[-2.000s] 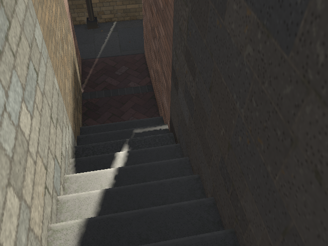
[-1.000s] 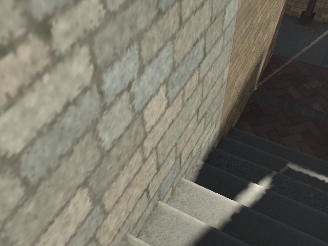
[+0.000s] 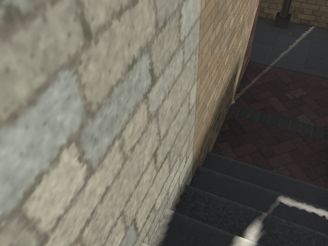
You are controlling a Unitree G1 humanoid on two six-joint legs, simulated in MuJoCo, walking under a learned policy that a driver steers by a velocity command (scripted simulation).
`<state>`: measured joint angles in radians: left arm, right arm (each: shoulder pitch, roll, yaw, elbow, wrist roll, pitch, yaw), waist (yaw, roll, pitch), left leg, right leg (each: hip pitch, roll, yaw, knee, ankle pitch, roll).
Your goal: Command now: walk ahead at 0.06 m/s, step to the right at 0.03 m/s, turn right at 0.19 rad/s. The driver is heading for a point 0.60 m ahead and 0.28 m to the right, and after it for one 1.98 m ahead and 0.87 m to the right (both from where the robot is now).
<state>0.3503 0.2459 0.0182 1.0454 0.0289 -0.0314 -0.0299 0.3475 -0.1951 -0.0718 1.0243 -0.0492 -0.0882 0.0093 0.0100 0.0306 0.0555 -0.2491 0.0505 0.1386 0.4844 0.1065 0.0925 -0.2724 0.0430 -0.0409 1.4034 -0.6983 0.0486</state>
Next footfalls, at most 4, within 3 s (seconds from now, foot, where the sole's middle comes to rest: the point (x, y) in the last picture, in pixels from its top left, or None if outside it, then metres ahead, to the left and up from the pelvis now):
0.18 right None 0.12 -0.18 -0.80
0.44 left None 0.17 0.02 -0.80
0.88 right None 0.19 -0.37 -0.97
1.40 left None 0.27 -0.19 -0.97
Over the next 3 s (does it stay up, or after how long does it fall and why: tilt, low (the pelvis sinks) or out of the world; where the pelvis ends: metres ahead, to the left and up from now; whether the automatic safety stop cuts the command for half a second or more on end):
stays up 0.77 -0.45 -0.55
